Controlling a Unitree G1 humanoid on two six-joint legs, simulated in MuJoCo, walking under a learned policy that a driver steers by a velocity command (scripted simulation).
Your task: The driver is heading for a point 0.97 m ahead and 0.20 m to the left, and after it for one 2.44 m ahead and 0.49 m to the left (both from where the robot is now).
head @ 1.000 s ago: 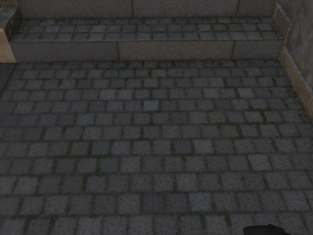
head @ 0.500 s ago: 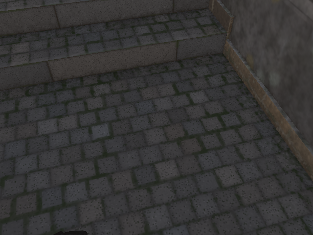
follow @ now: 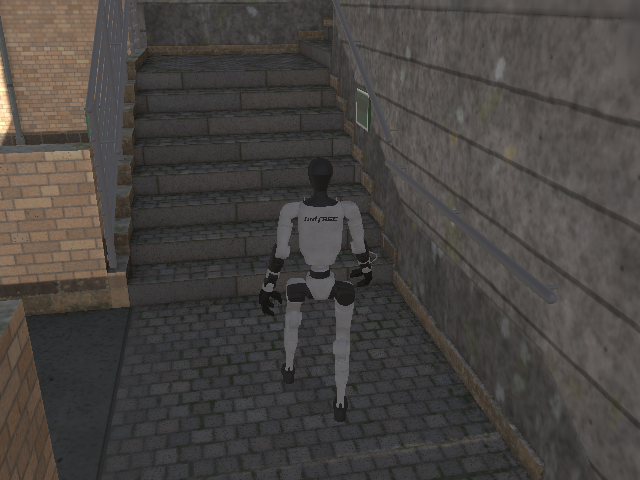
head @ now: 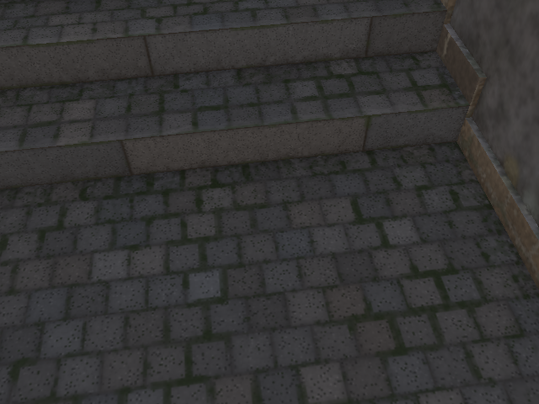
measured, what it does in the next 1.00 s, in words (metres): walks ahead: left foot, then right foot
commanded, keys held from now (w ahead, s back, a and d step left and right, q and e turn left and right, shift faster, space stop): w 0.90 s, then w+q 0.10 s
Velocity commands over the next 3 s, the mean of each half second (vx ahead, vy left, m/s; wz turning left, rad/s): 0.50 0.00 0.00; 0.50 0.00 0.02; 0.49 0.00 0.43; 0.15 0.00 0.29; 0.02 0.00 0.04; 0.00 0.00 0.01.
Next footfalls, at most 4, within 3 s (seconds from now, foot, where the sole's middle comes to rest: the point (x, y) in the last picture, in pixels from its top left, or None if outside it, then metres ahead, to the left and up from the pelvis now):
0.14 left None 0.25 0.15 -0.78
0.70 right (338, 389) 0.54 -0.09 -0.78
1.24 left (252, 288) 0.82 0.14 -0.78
1.72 right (288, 216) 1.09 0.05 -0.78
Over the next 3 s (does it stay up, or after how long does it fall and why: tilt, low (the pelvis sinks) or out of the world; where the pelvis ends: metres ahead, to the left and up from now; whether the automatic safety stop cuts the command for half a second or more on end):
stays up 0.96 0.13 0.00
